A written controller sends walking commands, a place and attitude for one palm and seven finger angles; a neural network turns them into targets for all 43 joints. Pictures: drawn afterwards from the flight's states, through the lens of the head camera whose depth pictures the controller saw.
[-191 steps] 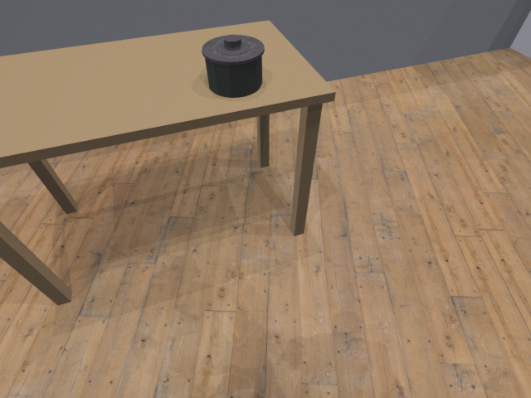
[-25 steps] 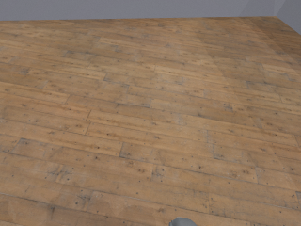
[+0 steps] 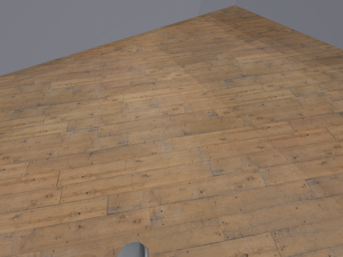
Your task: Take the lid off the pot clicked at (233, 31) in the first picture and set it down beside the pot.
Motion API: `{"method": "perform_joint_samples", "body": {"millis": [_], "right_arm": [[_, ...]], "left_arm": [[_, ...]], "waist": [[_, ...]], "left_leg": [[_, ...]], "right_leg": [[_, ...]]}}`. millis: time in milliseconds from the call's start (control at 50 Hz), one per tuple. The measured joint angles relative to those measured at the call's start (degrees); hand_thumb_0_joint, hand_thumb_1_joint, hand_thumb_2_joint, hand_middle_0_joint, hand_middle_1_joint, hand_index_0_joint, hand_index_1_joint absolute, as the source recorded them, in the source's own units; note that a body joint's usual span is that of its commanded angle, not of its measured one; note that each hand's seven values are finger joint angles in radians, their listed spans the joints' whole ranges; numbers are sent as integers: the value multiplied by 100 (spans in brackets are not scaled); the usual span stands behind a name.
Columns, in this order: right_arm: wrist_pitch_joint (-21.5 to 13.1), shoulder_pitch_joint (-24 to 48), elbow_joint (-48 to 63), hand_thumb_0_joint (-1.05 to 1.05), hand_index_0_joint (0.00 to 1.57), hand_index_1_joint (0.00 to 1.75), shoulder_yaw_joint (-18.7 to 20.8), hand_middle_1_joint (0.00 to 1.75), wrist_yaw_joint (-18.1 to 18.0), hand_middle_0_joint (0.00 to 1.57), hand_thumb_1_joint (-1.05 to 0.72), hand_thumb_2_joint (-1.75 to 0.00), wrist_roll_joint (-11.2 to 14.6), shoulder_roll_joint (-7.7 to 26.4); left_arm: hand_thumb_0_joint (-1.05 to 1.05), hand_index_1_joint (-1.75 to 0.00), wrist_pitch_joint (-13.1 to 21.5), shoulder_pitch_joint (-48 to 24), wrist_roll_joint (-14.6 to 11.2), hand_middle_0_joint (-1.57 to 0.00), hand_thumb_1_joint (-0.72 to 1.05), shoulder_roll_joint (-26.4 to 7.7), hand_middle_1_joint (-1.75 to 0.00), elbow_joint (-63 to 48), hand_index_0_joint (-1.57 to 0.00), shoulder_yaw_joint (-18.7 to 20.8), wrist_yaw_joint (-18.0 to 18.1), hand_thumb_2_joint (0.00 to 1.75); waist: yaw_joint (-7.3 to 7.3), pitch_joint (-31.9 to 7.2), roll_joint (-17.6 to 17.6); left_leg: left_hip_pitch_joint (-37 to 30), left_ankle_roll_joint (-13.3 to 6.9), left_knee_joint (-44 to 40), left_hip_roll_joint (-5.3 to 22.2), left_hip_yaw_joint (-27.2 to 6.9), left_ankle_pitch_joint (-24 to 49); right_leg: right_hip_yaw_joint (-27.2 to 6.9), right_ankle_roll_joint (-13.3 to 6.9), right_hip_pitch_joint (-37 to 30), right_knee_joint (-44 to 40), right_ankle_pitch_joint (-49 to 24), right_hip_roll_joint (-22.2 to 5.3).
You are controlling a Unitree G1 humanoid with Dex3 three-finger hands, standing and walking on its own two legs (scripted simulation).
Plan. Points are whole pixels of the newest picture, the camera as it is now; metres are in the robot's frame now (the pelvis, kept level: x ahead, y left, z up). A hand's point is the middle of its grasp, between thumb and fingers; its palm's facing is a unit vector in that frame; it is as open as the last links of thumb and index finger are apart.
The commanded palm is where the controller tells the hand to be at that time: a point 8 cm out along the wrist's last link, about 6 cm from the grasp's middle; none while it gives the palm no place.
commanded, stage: turn to face it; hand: left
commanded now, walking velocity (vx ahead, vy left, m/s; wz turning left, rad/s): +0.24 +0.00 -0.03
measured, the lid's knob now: out of the picture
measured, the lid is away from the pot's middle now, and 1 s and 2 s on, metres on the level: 0.00 0.00 0.00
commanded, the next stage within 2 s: none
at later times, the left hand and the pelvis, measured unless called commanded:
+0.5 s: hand out of the picture +0.14 +0.26 -0.19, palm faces +0.19 -0.97 -0.17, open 7.4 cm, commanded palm none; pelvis +0.12 +0.07 -0.01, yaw +7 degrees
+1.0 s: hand (85, 239) +0.20 +0.26 -0.15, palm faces +0.40 -0.87 -0.29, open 7.4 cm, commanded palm none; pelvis +0.15 +0.02 -0.01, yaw +24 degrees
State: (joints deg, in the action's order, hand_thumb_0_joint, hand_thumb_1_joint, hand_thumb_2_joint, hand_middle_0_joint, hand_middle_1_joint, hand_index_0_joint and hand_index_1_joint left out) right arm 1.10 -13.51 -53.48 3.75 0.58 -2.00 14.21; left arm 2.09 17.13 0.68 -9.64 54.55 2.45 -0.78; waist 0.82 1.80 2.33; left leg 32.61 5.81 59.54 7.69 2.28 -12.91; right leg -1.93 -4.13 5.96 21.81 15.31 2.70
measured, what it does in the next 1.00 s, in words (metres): walks ahead, turning left: left foot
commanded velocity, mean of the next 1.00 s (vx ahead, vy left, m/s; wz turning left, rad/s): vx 0.01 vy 0.00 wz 0.56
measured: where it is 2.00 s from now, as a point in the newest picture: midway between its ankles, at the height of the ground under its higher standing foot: outside the picture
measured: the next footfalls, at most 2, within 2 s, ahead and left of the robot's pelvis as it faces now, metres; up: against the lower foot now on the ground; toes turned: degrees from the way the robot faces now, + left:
left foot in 0.26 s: +0.22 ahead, +0.13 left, +0.00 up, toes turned +6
right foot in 1.04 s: +0.23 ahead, -0.08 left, +0.00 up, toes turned +29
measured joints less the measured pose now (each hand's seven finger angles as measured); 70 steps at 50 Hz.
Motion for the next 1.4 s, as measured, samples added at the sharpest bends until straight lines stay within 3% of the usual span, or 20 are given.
{"method": "perform_joint_samples", "body": {"millis": [140,220,260,300,320,380,460,540,700,820,940,1020,1060,1100,1140,1200,1300,1400], "right_arm": [[-34,301,-100,1,20,30,-75,30,10,20,-91,-90,47,-188],[-125,467,-139,1,20,30,-160,30,-7,20,-91,-90,105,-344],[-237,454,-124,1,20,30,-219,30,-37,20,-91,-90,111,-407],[-307,430,-119,1,20,30,-258,30,-76,20,-91,-90,93,-480],[-289,417,-122,1,20,30,-289,30,-85,20,-91,-90,101,-509],[-194,313,-168,1,20,30,-331,30,-133,20,-91,-90,107,-563],[-113,171,-200,0,20,30,-235,30,-185,20,-93,-90,118,-476],[-35,5,-224,0,21,30,-161,30,-147,20,-93,-90,108,-422],[-3,-287,-205,1,20,30,-30,30,-143,20,-91,-90,94,-427],[43,-398,-176,1,20,30,29,30,-151,20,-91,-90,77,-358],[137,-355,-119,1,20,30,93,30,-123,20,-90,-90,52,-199],[216,-251,-58,1,20,30,160,30,-85,20,-90,-90,93,-70],[249,-132,-50,1,20,30,213,30,-98,20,-90,-90,117,-16],[260,-96,-2,1,20,30,248,30,-92,20,-91,-90,73,50],[263,-83,33,1,20,30,250,30,-44,20,-91,-90,56,107],[269,-51,65,1,20,30,245,30,14,20,-91,-90,62,192],[384,137,25,1,20,30,227,30,32,20,-91,-90,58,300],[429,534,39,1,20,30,155,30,43,20,-91,-90,70,305]], "left_arm": [[1,-30,88,561,49,-20,90,161,-30,408,-21,-46,129,90],[1,-30,68,740,72,-20,90,160,-30,678,-21,-73,223,90],[1,-30,30,790,40,-20,90,133,-30,776,-21,-68,256,90],[1,-30,-64,685,-38,-20,90,77,-30,842,-21,-49,273,90],[1,-30,-118,593,-52,-20,90,50,-30,825,-21,-39,286,90],[1,-30,-238,266,-10,-20,91,8,-30,713,-20,27,270,90],[1,-30,-326,-215,33,-20,91,-28,-30,396,-20,117,201,90],[1,-30,-380,-536,62,-20,91,-122,-30,138,-20,206,192,90],[1,-30,-487,-880,68,-20,91,-380,-30,-74,-20,310,209,90],[1,-30,-519,-1091,32,-20,91,-434,-30,-210,-20,277,221,90],[1,-30,-501,-1181,-30,-20,91,-362,-30,-379,-20,193,244,90],[1,-30,-436,-1018,-73,-20,91,-333,-30,-489,-20,133,246,90],[1,-30,-410,-901,-27,-20,91,-329,-30,-482,-20,115,266,90],[1,-30,-467,-812,-11,-20,91,-286,-30,-422,-20,59,269,90],[1,-30,-456,-703,-24,-20,90,-257,-30,-383,-21,48,262,90],[1,-30,-354,-571,-26,-20,90,-212,-30,-358,-21,10,236,90],[1,-30,-230,-343,7,-20,90,-90,-30,-364,-21,-65,203,90],[1,-30,-238,-63,54,-20,90,-45,-30,-312,-21,-90,190,90]], "waist": [[-226,-71,-37],[-263,5,-164],[-223,59,-232],[-198,130,-342],[-236,185,-398],[-251,237,-433],[-190,241,-382],[-84,138,-351],[160,-30,-308],[276,-15,-208],[303,54,-42],[195,34,20],[119,51,46],[181,83,75],[175,101,12],[153,160,-71],[40,270,-133],[-112,407,-160]], "left_leg": [[-71,-103,-734,-186,128,-29],[-493,-323,-1678,-448,271,-37],[-919,-498,-2377,-622,317,543],[-1004,-957,-2279,-759,316,152],[-1045,-1083,-2212,-813,338,4],[-1255,-1152,-2489,-950,295,43],[-1428,-1256,-3074,-1144,89,362],[-1458,-1284,-3404,-1275,-168,557],[-1435,-1234,-3608,-1437,-720,677],[-1403,-1127,-3636,-1564,-1167,736],[-1336,-943,-3599,-1669,-1606,785],[-1211,-735,-3370,-1751,-1778,685],[-826,-544,-2484,-1693,-1506,-324],[-406,-416,-1250,-1598,-1124,-889],[-141,-310,-243,-1399,-750,-899],[-9,-166,603,-1051,-492,-712],[-177,-21,718,-661,-406,-728],[-471,-30,191,-532,-255,-919]], "right_leg": [[-134,51,-566,-266,255,120],[-66,179,-865,-161,603,77],[55,266,-826,384,959,44],[206,403,-227,1951,1337,-39],[197,448,136,2813,1525,-78],[264,581,1077,4247,1385,-257],[179,700,1918,4313,738,-543],[5,803,2326,4102,279,-656],[-131,952,2232,3553,253,-517],[-172,931,1976,3078,604,-300],[-226,803,1617,2328,842,-79],[-206,641,955,954,461,-33],[-158,374,820,611,114,-40],[66,241,681,559,54,-126],[231,203,498,417,40,-261],[480,186,323,354,82,-433],[892,202,224,505,281,-688],[1253,278,224,666,442,-870]]}}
